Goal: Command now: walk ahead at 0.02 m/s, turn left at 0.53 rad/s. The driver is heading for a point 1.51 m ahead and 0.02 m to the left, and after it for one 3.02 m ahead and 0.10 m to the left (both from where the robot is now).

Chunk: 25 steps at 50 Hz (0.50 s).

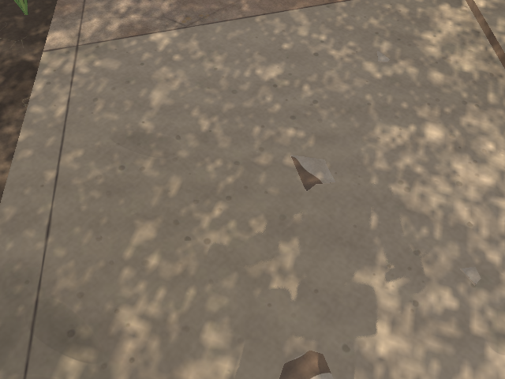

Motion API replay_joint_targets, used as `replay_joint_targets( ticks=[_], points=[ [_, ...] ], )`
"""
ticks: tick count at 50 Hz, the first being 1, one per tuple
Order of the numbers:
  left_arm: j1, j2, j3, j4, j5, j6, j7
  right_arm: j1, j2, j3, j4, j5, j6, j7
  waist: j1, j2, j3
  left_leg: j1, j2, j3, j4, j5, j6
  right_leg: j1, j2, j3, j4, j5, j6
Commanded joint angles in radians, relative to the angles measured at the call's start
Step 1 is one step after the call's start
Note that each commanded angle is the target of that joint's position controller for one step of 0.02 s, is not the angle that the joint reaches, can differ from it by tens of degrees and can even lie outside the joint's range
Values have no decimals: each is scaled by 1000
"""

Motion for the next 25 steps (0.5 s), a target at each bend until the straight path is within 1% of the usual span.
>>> replay_joint_targets(
  ticks=[1,4,7,10,11,12,13,14,15,16,17,18,19,20,21,22,23,24,25],
  points=[
    [39,64,16,-48,-3,-5,9,-14,-162,-42,-82,-3,0,-19,34,121,-192,209,230,-262,-116,469,192,-33,-3,30,-124,63,24],
    [31,58,11,-49,-3,-6,11,-17,-182,-49,-95,2,9,-29,21,141,-206,179,215,-283,-116,343,177,25,8,40,-250,122,39],
    [26,71,13,-54,-6,-10,4,-35,-179,-47,-112,-2,21,-30,12,173,-189,133,200,-334,-124,186,160,78,20,47,-338,145,35],
    [58,84,16,-48,-9,-25,-12,-43,-159,-35,-124,-7,29,-29,10,201,-191,144,204,-369,-87,167,143,134,12,32,-444,150,16],
    [80,79,16,-44,-7,-31,-19,-52,-151,-29,-128,-5,33,-30,24,201,-190,136,194,-370,-63,175,129,180,13,19,-525,193,4],
    [110,74,15,-35,-4,-38,-26,-55,-140,-22,-130,-1,37,-33,44,195,-185,113,171,-360,-34,155,103,252,12,2,-646,281,-15],
    [127,101,21,-33,7,-41,-29,-21,-117,-14,-126,-4,39,-35,39,150,-179,64,131,-336,13,57,58,330,-49,52,-718,353,-45],
    [133,171,32,-47,28,-39,-24,15,-65,3,-130,-20,35,-34,6,-56,-179,-48,21,-218,209,-175,-4,408,-251,261,-780,482,-119],
    [115,199,32,-43,57,-37,-26,0,-90,-6,-174,-14,23,-31,-21,-285,-128,-166,-72,-111,353,-461,-48,331,-406,484,-819,606,-307],
    [85,156,22,-70,55,-45,-24,-11,-165,-27,-154,-14,15,-31,9,-205,-122,-165,-33,-158,540,-469,-74,300,-412,493,-832,581,-362],
    [62,144,20,-75,38,-46,-20,-3,-192,-41,-135,-2,16,-29,3,-145,-110,-184,-36,-155,631,-414,-84,309,-357,399,-810,564,-325],
    [40,134,17,-77,21,-45,-18,19,-166,-40,-109,-3,24,-33,-10,-108,-103,-188,-30,-152,658,-368,-101,320,-298,320,-792,540,-277],
    [32,113,9,-74,5,-45,-16,20,-141,-33,-105,-8,31,-36,-7,-111,-92,-197,-21,-158,661,-326,-117,332,-278,284,-782,559,-260],
    [39,93,0,-66,2,-41,-12,24,-103,-22,-99,-7,35,-33,-8,-108,-92,-164,-17,-141,631,-299,-130,323,-245,229,-776,593,-250],
    [48,82,-4,-58,3,-35,-11,19,-76,-11,-100,-4,35,-30,-5,-122,-97,-134,-7,-104,556,-281,-139,333,-216,184,-771,610,-242],
    [57,78,-5,-51,5,-30,-9,4,-51,1,-106,-4,32,-27,3,-141,-110,-97,16,-63,453,-273,-145,353,-198,152,-759,624,-233],
    [67,82,-5,-46,6,-24,-7,-20,-28,13,-111,-5,30,-24,21,-158,-120,-40,33,-30,348,-276,-148,358,-186,132,-748,639,-228],
    [93,97,-1,-38,7,-19,-7,-45,-20,19,-116,-3,28,-22,42,-177,-125,3,36,-7,263,-288,-149,366,-191,136,-741,652,-234],
    [114,113,2,-32,6,-15,-8,-46,-35,15,-113,4,28,-21,53,-186,-129,39,31,9,189,-267,-148,377,-202,151,-731,658,-241]
  ],
)
Next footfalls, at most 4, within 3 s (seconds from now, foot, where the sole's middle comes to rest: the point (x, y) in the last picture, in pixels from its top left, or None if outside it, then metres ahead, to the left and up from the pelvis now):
0.26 right None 0.09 -0.15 -0.78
0.58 left None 0.01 0.10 -0.78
2.64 left None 0.41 0.16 -0.78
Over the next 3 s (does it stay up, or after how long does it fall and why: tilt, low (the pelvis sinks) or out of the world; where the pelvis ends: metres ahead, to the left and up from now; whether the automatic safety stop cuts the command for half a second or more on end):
stays up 0.43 0.08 0.01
